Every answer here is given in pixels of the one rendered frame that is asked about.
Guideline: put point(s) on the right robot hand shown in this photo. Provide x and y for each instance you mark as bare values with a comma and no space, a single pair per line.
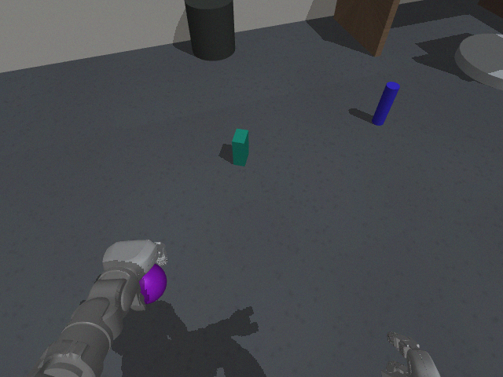
419,362

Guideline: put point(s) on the office chair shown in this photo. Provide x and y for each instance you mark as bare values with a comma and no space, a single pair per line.
481,56

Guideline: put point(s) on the left robot hand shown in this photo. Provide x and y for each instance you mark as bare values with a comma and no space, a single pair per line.
139,256

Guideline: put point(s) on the left robot arm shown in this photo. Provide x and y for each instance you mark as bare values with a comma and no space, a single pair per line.
85,341

